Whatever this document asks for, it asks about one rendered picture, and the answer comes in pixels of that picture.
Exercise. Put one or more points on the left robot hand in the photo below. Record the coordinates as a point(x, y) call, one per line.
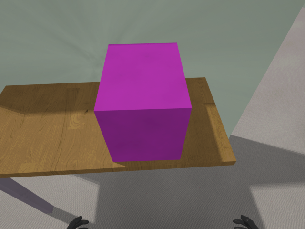
point(77, 222)

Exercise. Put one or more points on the carton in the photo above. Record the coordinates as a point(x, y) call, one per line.
point(143, 105)

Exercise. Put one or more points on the table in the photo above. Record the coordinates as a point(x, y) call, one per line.
point(51, 129)

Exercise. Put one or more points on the right robot hand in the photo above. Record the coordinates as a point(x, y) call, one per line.
point(246, 222)

